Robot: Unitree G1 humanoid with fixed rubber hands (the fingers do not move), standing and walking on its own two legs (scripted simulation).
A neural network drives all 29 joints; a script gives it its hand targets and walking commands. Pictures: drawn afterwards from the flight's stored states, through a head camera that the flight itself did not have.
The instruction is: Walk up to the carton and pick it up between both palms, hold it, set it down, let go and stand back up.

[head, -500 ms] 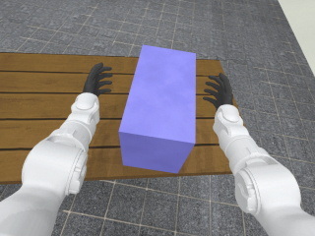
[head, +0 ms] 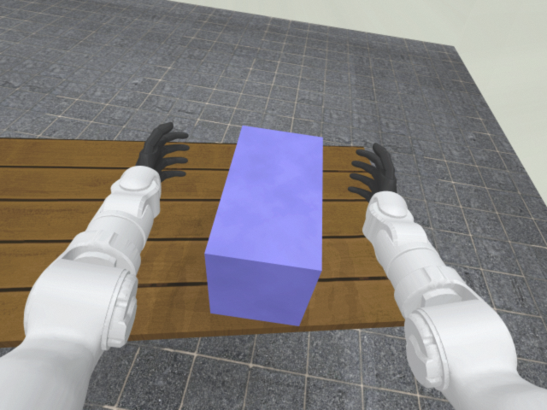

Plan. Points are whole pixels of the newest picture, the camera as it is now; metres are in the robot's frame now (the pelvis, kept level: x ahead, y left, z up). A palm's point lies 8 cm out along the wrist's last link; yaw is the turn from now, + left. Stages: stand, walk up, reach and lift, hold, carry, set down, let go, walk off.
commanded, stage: set down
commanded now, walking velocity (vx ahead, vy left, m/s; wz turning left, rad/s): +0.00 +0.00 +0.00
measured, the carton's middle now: (269, 221) +0.48 -0.02 -0.02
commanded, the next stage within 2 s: none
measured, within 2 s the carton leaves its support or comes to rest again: neither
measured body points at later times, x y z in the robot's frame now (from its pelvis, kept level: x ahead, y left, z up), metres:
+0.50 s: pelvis -0.01 +0.00 +0.00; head +0.02 +0.03 +0.45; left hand +0.41 +0.20 +0.06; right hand +0.37 -0.16 +0.06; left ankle +0.03 +0.11 -0.74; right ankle +0.00 -0.12 -0.74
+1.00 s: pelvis +0.00 +0.00 +0.00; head +0.01 +0.02 +0.45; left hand +0.32 +0.20 +0.02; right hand +0.30 -0.16 +0.02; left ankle +0.03 +0.11 -0.74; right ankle +0.00 -0.12 -0.74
